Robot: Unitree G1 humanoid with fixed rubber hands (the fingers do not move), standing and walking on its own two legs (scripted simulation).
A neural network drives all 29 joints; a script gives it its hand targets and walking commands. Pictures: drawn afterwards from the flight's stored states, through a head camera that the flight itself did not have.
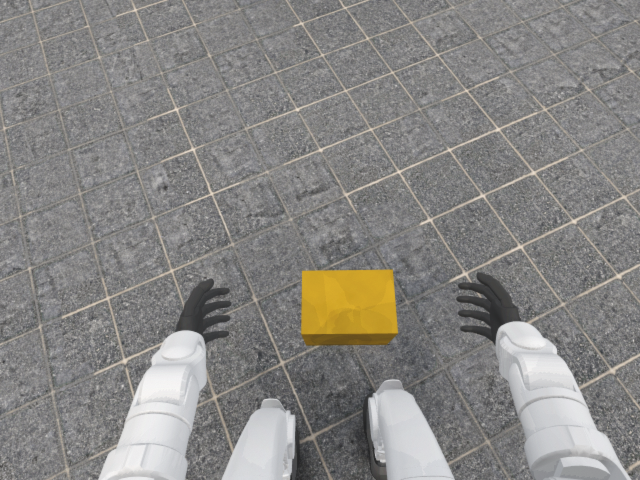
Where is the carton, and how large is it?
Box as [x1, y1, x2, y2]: [301, 270, 397, 345]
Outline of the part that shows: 302,271 301,334 306,345 386,344 397,333 392,270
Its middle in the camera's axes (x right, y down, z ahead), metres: +0.07 +0.18 +1.02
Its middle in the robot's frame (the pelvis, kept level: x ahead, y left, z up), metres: +0.44 -0.05 -0.59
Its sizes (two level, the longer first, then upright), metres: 0.227 0.157 0.196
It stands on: the floor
